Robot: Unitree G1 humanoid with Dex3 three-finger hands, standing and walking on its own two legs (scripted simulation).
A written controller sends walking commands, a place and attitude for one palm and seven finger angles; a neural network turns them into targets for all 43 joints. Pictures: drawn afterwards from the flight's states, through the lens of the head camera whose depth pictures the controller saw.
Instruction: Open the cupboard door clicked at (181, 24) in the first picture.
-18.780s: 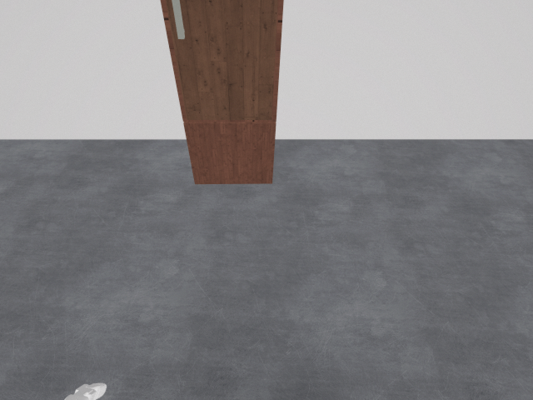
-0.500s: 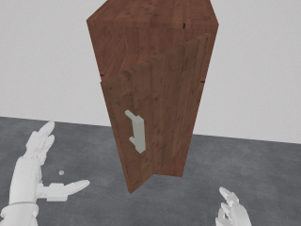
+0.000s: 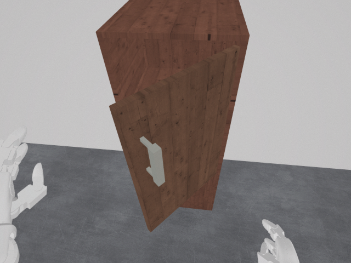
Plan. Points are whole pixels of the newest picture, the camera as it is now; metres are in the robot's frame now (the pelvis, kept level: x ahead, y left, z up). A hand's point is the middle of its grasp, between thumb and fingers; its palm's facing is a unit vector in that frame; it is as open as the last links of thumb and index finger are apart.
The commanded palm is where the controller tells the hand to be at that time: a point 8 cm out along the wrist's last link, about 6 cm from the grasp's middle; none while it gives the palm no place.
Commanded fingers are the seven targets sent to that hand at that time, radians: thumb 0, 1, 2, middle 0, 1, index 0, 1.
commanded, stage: draw the hand back to the body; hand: left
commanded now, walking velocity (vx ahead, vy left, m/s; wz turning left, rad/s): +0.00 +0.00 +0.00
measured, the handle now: (152, 161) +0.32 +0.11 +0.07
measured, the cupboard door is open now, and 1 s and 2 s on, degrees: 49 49 49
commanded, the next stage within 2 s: step back with the hand held close in 0.28 s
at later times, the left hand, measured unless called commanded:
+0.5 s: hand (34, 188) +0.18 +0.27 +0.16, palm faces +0.46 -0.78 -0.43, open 7.4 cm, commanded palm +0.12 +0.30 +0.17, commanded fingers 0.00 0.90 0.90 -0.20 -0.30 -0.20 -0.30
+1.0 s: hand (1, 228) +0.11 +0.29 +0.15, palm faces +0.40 -0.75 -0.52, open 7.4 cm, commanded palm +0.05 +0.32 +0.17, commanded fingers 0.00 0.90 0.90 -0.20 -0.30 -0.20 -0.30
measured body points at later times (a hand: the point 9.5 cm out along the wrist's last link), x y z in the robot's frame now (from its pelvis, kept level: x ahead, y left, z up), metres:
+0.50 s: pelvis -0.02 +0.00 +0.00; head -0.03 -0.02 +0.45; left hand +0.15 +0.31 +0.19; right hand +0.17 -0.22 -0.08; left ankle -0.02 +0.12 -0.74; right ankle -0.02 -0.11 -0.74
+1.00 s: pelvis -0.09 +0.03 -0.02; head -0.07 +0.03 +0.43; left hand +0.09 +0.32 +0.18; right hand +0.09 -0.21 -0.09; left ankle -0.02 +0.12 -0.74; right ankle -0.02 -0.11 -0.74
